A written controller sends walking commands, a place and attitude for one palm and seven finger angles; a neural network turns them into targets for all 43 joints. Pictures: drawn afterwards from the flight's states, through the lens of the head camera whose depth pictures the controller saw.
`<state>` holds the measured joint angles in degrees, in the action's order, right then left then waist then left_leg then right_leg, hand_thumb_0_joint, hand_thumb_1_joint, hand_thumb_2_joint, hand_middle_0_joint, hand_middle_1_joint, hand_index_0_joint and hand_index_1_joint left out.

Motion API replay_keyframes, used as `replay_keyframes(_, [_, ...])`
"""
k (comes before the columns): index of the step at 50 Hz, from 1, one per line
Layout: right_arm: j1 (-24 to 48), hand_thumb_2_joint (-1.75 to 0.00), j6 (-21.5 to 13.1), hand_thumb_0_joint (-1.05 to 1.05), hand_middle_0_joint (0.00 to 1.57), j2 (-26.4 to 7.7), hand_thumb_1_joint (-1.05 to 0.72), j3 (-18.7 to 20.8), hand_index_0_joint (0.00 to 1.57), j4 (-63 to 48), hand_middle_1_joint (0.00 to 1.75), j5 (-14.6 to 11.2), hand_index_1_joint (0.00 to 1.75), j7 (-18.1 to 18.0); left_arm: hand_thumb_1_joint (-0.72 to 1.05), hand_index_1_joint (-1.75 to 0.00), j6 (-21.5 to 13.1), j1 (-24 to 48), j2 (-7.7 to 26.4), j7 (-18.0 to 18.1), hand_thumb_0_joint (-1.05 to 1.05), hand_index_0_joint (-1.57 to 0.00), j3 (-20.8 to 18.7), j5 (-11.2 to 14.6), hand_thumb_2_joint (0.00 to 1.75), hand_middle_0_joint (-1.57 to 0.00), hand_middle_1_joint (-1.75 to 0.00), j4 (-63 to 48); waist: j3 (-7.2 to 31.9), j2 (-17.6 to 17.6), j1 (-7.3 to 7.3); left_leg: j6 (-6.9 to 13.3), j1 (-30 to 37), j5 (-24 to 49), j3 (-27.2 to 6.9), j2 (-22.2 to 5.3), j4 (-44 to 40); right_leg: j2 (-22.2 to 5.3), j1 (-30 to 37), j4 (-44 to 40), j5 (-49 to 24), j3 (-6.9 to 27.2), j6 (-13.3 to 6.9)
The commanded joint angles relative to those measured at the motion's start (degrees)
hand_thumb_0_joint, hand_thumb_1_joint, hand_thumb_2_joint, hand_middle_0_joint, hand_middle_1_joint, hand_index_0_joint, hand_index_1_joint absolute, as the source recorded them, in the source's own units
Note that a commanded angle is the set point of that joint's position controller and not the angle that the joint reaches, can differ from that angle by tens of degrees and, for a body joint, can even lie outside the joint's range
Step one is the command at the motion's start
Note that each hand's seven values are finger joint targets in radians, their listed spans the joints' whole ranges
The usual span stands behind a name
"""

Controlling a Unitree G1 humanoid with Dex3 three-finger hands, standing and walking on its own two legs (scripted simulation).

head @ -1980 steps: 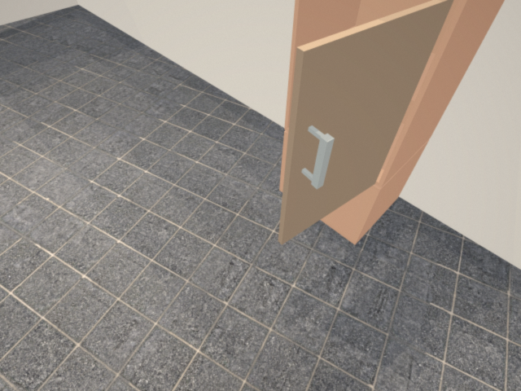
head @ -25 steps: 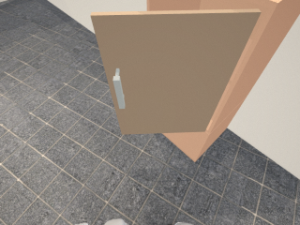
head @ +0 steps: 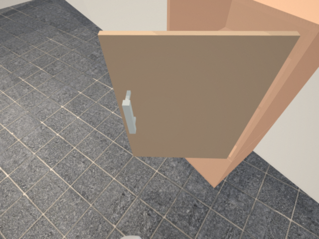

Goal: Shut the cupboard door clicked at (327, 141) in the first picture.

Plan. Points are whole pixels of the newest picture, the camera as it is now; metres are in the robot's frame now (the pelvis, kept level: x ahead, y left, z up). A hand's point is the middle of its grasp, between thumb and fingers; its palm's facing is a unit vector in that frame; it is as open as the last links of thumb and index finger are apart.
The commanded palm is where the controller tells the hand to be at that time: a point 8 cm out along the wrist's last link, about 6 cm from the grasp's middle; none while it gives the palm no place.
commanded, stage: come to a stop and stand still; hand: left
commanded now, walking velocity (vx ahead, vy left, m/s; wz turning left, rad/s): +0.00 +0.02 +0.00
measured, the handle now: (130, 113) +0.45 +0.13 +0.01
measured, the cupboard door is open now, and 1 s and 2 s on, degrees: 49 49 49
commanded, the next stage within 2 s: look again from close up in 1.24 s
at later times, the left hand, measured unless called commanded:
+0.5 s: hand out of the picture +0.04 +0.28 -0.16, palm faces -0.02 -0.97 -0.23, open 7.3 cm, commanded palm none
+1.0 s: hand out of the picture -0.10 +0.33 -0.17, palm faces +0.02 -0.96 -0.27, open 7.3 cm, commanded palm none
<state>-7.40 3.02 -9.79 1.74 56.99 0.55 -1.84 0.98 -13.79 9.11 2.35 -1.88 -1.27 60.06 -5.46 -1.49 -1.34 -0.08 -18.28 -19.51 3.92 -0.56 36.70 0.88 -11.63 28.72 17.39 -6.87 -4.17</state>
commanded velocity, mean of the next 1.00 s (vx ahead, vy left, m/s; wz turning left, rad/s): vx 0.00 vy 0.00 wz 0.00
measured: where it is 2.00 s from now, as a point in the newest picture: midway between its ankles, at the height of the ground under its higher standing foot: outside the picture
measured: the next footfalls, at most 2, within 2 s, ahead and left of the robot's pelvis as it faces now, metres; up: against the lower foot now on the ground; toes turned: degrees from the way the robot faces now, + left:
left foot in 0.24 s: +0.02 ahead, +0.16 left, +0.00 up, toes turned +1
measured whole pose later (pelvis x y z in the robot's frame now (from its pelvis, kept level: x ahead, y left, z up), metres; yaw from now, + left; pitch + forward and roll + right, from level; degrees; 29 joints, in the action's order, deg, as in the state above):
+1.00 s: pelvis -0.09 +0.11 +0.00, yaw +1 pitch -3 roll -1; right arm -12.8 0.6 -16.6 2.0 58.8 1.0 0.0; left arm 0.6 -19.8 16.2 0.5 -0.8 -1.8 59.7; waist -0.5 0.5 -0.6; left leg 5.6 -14.5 -8.7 1.2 4.9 25.2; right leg -2.9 -14.2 25.3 13.3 1.5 0.7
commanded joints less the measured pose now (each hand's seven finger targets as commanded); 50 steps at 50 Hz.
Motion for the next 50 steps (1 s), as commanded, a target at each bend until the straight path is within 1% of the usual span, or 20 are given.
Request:
replay_keyframes(1, [-1.7, -0.90, 0.4, 0.00, 0.20, -4.5, -0.90, 1.7, 0.20, -2.4, 0.30, -0.2, 0.30, -0.2, 0.90, -0.30, -0.4, -2.8, 9.5, 0.8, 0.00, -0.20, -2.1, -0.6, 0.90, -0.20, -0.30, -2.7, 6.3, 9.5, -0.19, -1.3, -4.5, -11.0, -4.9, -0.5, 17.5, -20.8, 6.5, -7.2, -49.0, 15.5, -10.6])
replay_keyframes(3, [-2.1, -0.90, 0.1, 0.00, 0.20, -4.0, -0.90, 1.4, 0.20, -1.9, 0.30, -0.4, 0.30, 0.2, 0.90, -0.30, -0.5, -1.4, 10.3, 0.5, 0.00, -0.20, -2.3, -0.6, 0.90, -0.20, -0.30, -3.2, 6.1, 7.9, 0.35, -1.6, -4.1, -9.7, -3.9, -1.0, 13.1, -18.8, 7.5, -6.6, -46.2, 12.6, -9.2])
replay_keyframes(4, [-2.5, -0.90, -0.1, 0.00, 0.20, -3.8, -0.90, 1.2, 0.20, -1.5, 0.30, -0.4, 0.30, 0.3, 0.90, -0.30, -0.6, -1.4, 10.8, 0.4, 0.00, -0.20, -2.3, -0.6, 0.90, -0.20, -0.30, -3.1, 6.6, 8.9, 0.41, -1.8, -2.9, -8.2, -3.1, -1.1, 9.7, -17.7, 8.0, -6.1, -44.4, 11.7, -8.4])
replay_keyframes(5, [-2.3, -0.90, -2.2, 0.00, 0.20, -7.9, -0.90, 1.2, 0.20, -8.5, 0.30, 1.0, 0.30, 0.9, 0.90, -0.30, -2.1, -7.9, 15.0, 0.9, 0.00, -0.20, -0.2, -1.4, 0.90, -0.20, -0.30, -6.3, 9.9, 5.3, 1.83, -0.7, -8.2, -5.5, -3.5, 3.2, 10.3, -17.9, 19.4, 0.9, -64.7, 18.0, -4.3])
replay_keyframes(6, [-3.1, -0.90, -3.0, 0.00, 0.20, -3.9, -0.90, 1.9, 0.20, -8.3, 0.30, 0.3, 0.30, 1.0, 0.90, -0.30, -1.8, -7.2, 13.1, 1.8, 0.00, -0.20, -1.9, -0.5, 0.90, -0.20, -0.30, -7.7, 15.7, 6.7, 0.92, -0.3, -7.7, -2.7, -2.9, -0.4, 7.4, -18.8, 17.7, 3.8, -55.8, 16.1, -4.5])
replay_keyframes(7, [-2.6, -0.90, -2.8, 0.00, 0.20, -3.6, -0.90, 1.8, 0.20, -8.1, 0.30, 0.3, 0.30, 0.8, 0.90, -0.30, -1.7, -5.9, 11.6, 1.8, 0.00, -0.20, -1.6, -0.4, 0.90, -0.20, -0.30, -8.1, 17.0, 4.4, 0.46, -0.3, -4.8, -1.4, -1.8, 0.8, 3.9, -17.0, 16.8, 3.4, -50.3, 15.4, -5.2])
replay_keyframes(8, [-4.1, -0.90, -2.8, 0.00, 0.20, -3.7, -0.90, 1.6, 0.20, -8.8, 0.30, 0.1, 0.30, 0.7, 0.90, -0.30, -1.3, -4.0, 13.0, 1.6, 0.00, -0.20, -1.5, -0.4, 0.90, -0.20, -0.30, -9.9, 16.5, 4.9, 1.30, -0.4, -2.6, 1.6, -1.4, 2.0, -0.1, -15.3, 15.5, 3.8, -45.8, 13.0, -4.6])
replay_keyframes(10, [-6.9, -0.90, -3.1, 0.00, 0.20, -3.9, -0.90, 1.4, 0.20, -8.6, 0.30, 0.5, 0.30, 0.8, 0.90, -0.30, -0.6, -1.9, 11.9, 1.0, 0.00, -0.20, -1.5, -0.3, 0.90, -0.20, -0.30, -11.6, 11.5, 8.1, 2.28, 0.1, 2.5, 10.4, -1.3, 1.4, -7.1, -12.0, 7.2, 4.4, -32.8, 10.0, -1.4])
replay_keyframes(12, [-7.7, -0.90, -3.5, 0.00, 0.20, -7.2, -0.90, 2.0, 0.20, -8.6, 0.30, 0.8, 0.30, 0.5, 0.90, -0.30, -0.4, -3.3, 9.8, 0.6, 0.00, -0.20, -1.1, 0.1, 0.90, -0.20, -0.30, -11.9, 7.8, 5.8, 1.56, 2.0, 5.8, 24.0, -5.6, -3.7, -6.1, -8.7, -1.2, 3.2, -21.0, 8.0, 1.6])
replay_keyframes(13, [-7.5, -0.90, -3.4, 0.00, 0.20, -7.7, -0.90, 1.9, 0.20, -8.8, 0.30, 0.9, 0.30, 0.4, 0.90, -0.30, -0.3, -3.8, 9.1, 0.5, 0.00, -0.20, -1.1, 0.1, 0.90, -0.20, -0.30, -12.2, 5.6, 6.2, 0.99, 2.3, 4.7, 23.3, -5.5, -5.0, -5.7, -7.8, -3.0, 1.4, -16.1, 7.8, 1.9])
replay_keyframes(15, [-6.6, -0.90, -3.8, 0.00, 0.20, -8.2, -0.90, 1.7, 0.20, -8.6, 0.30, 0.9, 0.30, 0.5, 0.90, -0.30, -0.4, -3.0, 9.8, 0.2, 0.00, -0.20, -0.9, 0.0, 0.90, -0.20, -0.30, -12.3, 2.6, -0.3, 0.83, 3.1, 1.7, 22.8, -7.4, -4.8, -7.7, -6.7, -3.0, 1.7, -12.8, 7.5, 2.2])
replay_keyframes(16, [-6.1, -0.90, -4.1, 0.00, 0.20, -9.2, -0.90, 1.8, 0.20, -8.9, 0.30, 0.7, 0.30, 0.7, 0.90, -0.30, -0.1, -1.9, 10.5, 0.0, 0.00, -0.20, -0.9, 0.1, 0.90, -0.20, -0.30, -12.5, 2.1, -4.9, 1.05, 3.6, -0.7, 18.8, -9.8, -5.7, -11.4, -5.2, -2.1, 2.0, -6.0, 6.1, 3.1])
replay_keyframes(18, [-4.3, -0.90, -4.2, 0.00, 0.20, -10.6, -0.90, 1.9, 0.20, -9.3, 0.30, 0.9, 0.30, 0.8, 0.90, -0.30, 0.0, -1.8, 10.3, -0.3, 0.00, -0.20, -0.7, 0.0, 0.90, -0.20, -0.30, -12.5, 0.0, -6.7, 0.29, 4.4, -4.8, 6.8, -12.0, -6.5, -16.0, -3.9, -1.3, 1.3, -1.1, 5.3, 3.6])
replay_keyframes(19, [-4.4, -0.90, -4.1, 0.00, 0.20, -11.0, -0.90, 2.0, 0.20, -9.5, 0.30, 0.9, 0.30, 0.8, 0.90, -0.30, 0.0, -1.5, 10.5, -0.4, 0.00, -0.20, -0.6, -0.1, 0.90, -0.20, -0.30, -12.5, -0.8, -6.6, 0.45, 4.5, -6.4, 0.5, -13.0, -6.5, -18.2, -3.7, -1.0, 1.3, -0.4, 5.1, 3.5])
replay_keyframes(24, [-5.1, -0.90, -4.2, 0.00, 0.20, -12.7, -0.90, 2.6, 0.20, -9.7, 0.30, 1.0, 0.30, 1.1, 0.90, -0.30, -0.3, -1.5, 11.1, -0.9, 0.00, -0.20, -0.9, -0.4, 0.90, -0.20, -0.30, -12.2, 1.3, -2.3, 0.67, 4.9, -6.8, -11.6, -15.2, -7.1, -22.9, -3.7, -0.6, 1.2, 0.0, 4.9, 3.4])
replay_keyframes(26, [-5.5, -0.90, -4.4, 0.00, 0.20, -12.7, -0.90, 2.6, 0.20, -9.3, 0.30, 0.9, 0.30, 1.1, 0.90, -0.30, -0.6, -2.0, 11.3, -1.0, 0.00, -0.20, -0.9, -0.4, 0.90, -0.20, -0.30, -12.0, 3.1, -0.3, 0.54, 5.2, -4.9, -10.3, -15.5, -7.2, -22.7, -4.1, -0.4, 0.3, -0.6, 5.5, 3.2])
replay_keyframes(31, [-5.4, -0.90, -4.7, 0.00, 0.20, -13.4, -0.90, 2.7, 0.20, -7.6, 0.30, 0.7, 0.30, 1.3, 0.90, -0.30, -1.3, -2.3, 12.5, -1.0, 0.00, -0.20, -0.9, -0.4, 0.90, -0.20, -0.30, -10.9, 5.0, -0.1, 0.87, 4.7, -2.1, -8.7, -15.5, -6.5, -22.6, -4.9, -0.2, -2.2, -1.4, 7.4, 2.8])
replay_keyframes(37, [-4.7, -0.90, -4.5, 0.00, 0.20, -15.4, -0.90, 2.7, 0.20, -5.2, 0.30, 0.6, 0.30, 1.4, 0.90, -0.30, -1.5, -3.9, 13.7, -1.1, 0.00, -0.20, -0.8, -0.5, 0.90, -0.20, -0.30, -7.9, 2.1, -0.6, 0.78, 4.3, -3.8, -12.4, -16.6, -6.5, -24.7, -4.9, -0.5, -3.6, -0.3, 8.5, 2.7])
replay_keyframes(43, [-4.1, -0.90, -4.3, 0.00, 0.20, -16.7, -0.90, 2.7, 0.20, -3.2, 0.30, 0.4, 0.30, 1.4, 0.90, -0.30, -1.7, -5.5, 14.8, -1.2, 0.00, -0.20, -0.6, -0.5, 0.90, -0.20, -0.30, -5.1, 2.6, -1.4, 0.80, 3.8, -2.3, -13.3, -16.6, -6.1, -25.2, -5.1, -0.7, -4.8, 1.0, 9.5, 2.7])
replay_keyframes(50, [-3.1, -0.90, -3.7, 0.00, 0.20, -17.1, -0.90, 2.5, 0.20, -1.9, 0.30, 0.3, 0.30, 1.4, 0.90, -0.30, -1.6, -7.1, 15.2, -1.3, 0.00, -0.20, -0.4, -0.7, 0.90, -0.20, -0.30, -3.0, 1.5, 0.7, 0.63, 3.5, -3.1, -14.7, -15.6, -5.4, -24.5, -5.3, -1.6, -6.5, 3.9, 10.7, 2.9])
